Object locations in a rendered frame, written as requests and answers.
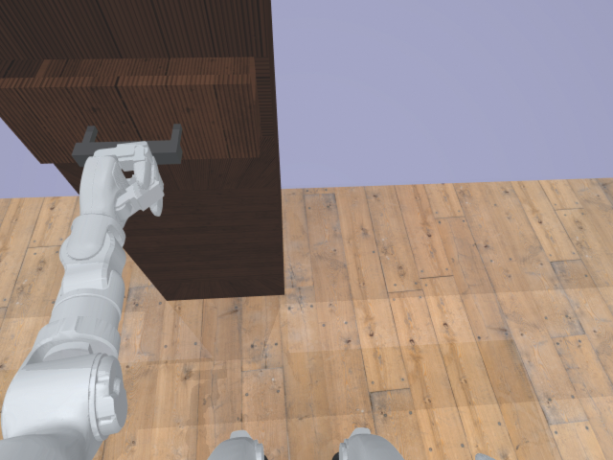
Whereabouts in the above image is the cabinet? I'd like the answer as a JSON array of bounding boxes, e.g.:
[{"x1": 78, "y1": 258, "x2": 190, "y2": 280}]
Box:
[{"x1": 0, "y1": 0, "x2": 284, "y2": 301}]

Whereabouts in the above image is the handle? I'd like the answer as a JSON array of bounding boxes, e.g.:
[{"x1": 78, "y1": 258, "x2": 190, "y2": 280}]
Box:
[{"x1": 72, "y1": 124, "x2": 183, "y2": 167}]

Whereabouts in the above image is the robot left upper arm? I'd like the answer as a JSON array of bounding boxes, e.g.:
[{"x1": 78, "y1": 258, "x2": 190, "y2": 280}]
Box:
[{"x1": 0, "y1": 353, "x2": 127, "y2": 460}]

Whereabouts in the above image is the robot right thigh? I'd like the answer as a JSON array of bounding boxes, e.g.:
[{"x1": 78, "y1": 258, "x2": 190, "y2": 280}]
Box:
[{"x1": 339, "y1": 434, "x2": 404, "y2": 460}]

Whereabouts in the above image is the right robot shin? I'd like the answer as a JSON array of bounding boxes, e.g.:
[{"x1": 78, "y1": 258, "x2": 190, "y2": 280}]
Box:
[{"x1": 349, "y1": 427, "x2": 371, "y2": 438}]

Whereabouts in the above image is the drawer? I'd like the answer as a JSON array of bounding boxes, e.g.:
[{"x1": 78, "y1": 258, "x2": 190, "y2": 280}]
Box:
[{"x1": 0, "y1": 57, "x2": 260, "y2": 164}]

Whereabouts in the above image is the robot left forearm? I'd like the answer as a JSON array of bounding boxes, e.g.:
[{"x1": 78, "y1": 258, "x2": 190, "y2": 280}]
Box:
[{"x1": 1, "y1": 214, "x2": 126, "y2": 439}]

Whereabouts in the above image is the left robot hand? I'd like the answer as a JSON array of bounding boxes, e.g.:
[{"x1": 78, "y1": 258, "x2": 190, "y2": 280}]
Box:
[{"x1": 79, "y1": 141, "x2": 164, "y2": 228}]

